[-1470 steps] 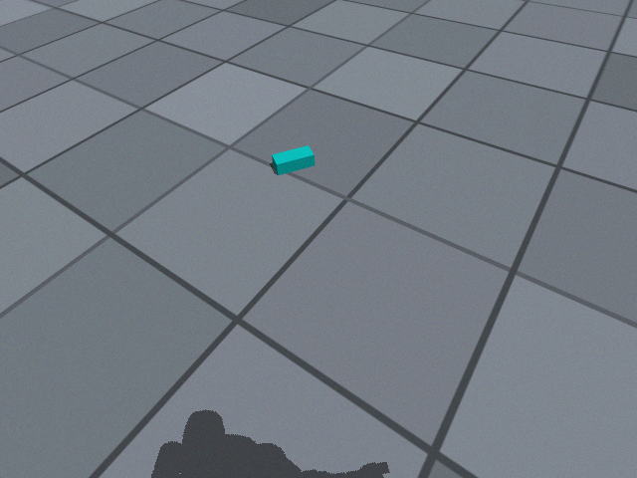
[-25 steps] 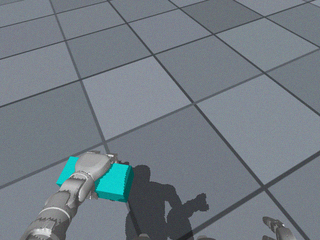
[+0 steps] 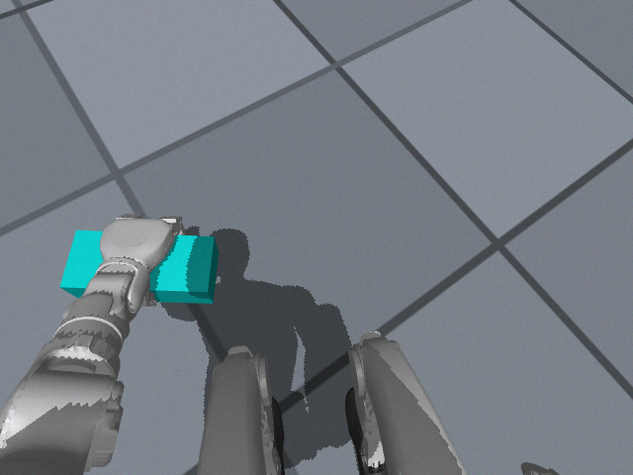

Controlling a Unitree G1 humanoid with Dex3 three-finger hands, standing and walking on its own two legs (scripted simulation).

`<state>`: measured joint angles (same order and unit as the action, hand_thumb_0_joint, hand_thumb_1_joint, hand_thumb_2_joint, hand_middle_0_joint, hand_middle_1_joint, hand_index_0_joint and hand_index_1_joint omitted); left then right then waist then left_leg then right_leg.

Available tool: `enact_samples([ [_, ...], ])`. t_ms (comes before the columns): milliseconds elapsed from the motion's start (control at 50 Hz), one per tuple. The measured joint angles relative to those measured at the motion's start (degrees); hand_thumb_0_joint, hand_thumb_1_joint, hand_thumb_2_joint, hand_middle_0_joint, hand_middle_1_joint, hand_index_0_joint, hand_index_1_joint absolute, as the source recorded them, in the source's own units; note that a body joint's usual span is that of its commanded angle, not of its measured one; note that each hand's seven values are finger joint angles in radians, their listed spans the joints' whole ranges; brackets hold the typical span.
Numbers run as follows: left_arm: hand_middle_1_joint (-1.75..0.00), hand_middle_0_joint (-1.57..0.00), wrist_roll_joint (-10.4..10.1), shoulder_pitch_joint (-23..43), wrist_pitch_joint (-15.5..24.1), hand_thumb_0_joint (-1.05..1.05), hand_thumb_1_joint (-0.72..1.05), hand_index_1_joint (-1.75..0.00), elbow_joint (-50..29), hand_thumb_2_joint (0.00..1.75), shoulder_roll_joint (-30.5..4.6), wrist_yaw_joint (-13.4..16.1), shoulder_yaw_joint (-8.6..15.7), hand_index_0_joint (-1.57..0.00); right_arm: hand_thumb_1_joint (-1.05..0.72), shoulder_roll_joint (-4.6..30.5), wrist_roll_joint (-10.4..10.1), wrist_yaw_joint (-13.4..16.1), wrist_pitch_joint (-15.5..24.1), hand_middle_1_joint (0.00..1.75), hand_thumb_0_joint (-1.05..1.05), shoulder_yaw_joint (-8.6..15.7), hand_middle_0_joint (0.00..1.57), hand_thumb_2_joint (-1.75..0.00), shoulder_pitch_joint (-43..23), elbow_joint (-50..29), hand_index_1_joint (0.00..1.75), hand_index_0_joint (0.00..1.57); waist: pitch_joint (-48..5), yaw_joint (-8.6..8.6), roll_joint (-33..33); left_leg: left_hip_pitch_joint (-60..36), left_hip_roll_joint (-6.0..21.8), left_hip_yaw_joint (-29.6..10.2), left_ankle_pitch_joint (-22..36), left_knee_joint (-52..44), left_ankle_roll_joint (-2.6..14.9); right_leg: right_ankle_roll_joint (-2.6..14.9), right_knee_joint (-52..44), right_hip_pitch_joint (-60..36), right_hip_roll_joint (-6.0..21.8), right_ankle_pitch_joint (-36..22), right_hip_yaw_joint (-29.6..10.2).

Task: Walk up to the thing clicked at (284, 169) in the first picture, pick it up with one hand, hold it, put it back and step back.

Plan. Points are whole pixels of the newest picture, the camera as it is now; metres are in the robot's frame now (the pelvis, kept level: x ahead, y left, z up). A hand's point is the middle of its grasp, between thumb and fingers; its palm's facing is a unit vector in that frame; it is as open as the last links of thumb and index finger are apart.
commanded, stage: crouch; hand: left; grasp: from above
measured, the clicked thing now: (147, 268) +0.43 +0.24 -0.16
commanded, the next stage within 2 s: lower in 1.12 s
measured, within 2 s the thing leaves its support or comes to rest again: neither
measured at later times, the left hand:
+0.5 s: hand (178, 275) +0.45 +0.23 -0.30, palm faces -0.48 +0.03 -0.88, open 11.4 cm
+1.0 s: hand (186, 276) +0.47 +0.23 -0.36, palm faces -0.49 +0.03 -0.87, open 11.4 cm
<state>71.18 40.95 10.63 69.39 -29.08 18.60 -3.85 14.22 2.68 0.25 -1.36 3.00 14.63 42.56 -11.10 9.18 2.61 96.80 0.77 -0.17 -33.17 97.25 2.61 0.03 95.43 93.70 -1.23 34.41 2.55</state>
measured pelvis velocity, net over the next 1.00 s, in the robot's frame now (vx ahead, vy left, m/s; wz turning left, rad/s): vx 0.00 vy -0.01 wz -0.10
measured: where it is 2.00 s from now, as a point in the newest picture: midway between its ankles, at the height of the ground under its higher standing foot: (320, 460)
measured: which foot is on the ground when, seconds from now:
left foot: down 0.00-1.00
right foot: down 0.00-1.00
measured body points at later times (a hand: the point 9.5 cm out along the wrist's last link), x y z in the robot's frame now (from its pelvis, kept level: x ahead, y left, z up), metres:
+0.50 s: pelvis +0.00 -0.01 -0.12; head +0.24 +0.04 +0.26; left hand +0.47 +0.23 -0.25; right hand +0.06 -0.28 -0.23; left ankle +0.08 +0.10 -0.51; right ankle +0.07 -0.12 -0.51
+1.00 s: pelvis +0.00 -0.01 -0.17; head +0.26 +0.04 +0.19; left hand +0.49 +0.23 -0.31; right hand +0.00 -0.29 -0.27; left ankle +0.08 +0.10 -0.51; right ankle +0.07 -0.12 -0.51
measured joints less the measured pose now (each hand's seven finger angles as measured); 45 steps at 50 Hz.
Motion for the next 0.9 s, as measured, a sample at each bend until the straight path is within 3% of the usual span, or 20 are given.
enact_samples([
  [120, -0.74, -0.52, 0.9, 3.0, 2.2, -0.02, -0.22, -0.67, 2.0, 0.69, -2.3, -0.4, 1.9, -0.57, -0.91, -0.7, 1.0, -1.5, 1.5, 0.3, 0.0, -1.1, 0.21, -0.9, -1.0, 0.4, 0.3, 0.2, 0.0, 0.75, 0.1, 9.6, 0.0, -0.7, -1.6, 7.9, 0.0, 0.18, 7.6, 9.1, 0.1, 1.8, 0.9],
  [300, -0.72, -0.54, 3.3, 6.0, 4.3, -0.02, -0.23, -0.65, 3.4, 0.68, -4.8, 1.7, 4.3, -0.6, -0.92, -0.8, 2.8, -4.0, 2.8, 0.3, 0.0, -1.7, 0.21, -0.9, -3.7, -0.2, 0.3, 0.2, 1.0, 1.28, -1.1, 19.3, 0.3, -2.0, -3.8, 17.1, -0.27, 0.69, 16.3, 18.2, 0.0, 4.2, 2.4],
  [480, -0.71, -0.55, 4.5, 8.6, 4.5, -0.02, -0.24, -0.64, 5.4, 0.68, -6.9, 2.9, 5.9, -0.61, -0.93, -0.7, 3.9, -5.7, 3.3, 0.3, 0.0, -2.1, 0.21, -0.91, -5.4, -1.3, 0.3, 0.2, 2.8, 1.95, -2.2, 24.0, 0.8, -2.9, -5.4, 22.6, -0.33, 0.91, 21.2, 22.7, -0.5, 5.4, 3.4],
  [900, -0.71, -0.54, 5.3, 12.2, 6.1, -0.02, -0.23, -0.64, 9.1, 0.68, -12.8, 2.7, 8.1, -0.6, -0.93, 0.3, 5.1, -7.7, 3.2, 0.3, 0.0, -4.5, 0.21, -0.91, -3.8, -0.9, 0.3, 0.2, 7.3, 4.32, -3.2, 31.3, 1.7, -4.0, -6.4, 31.9, -0.1, 0.96, 29.7, 29.8, -1.0, 5.7, 4.7],
])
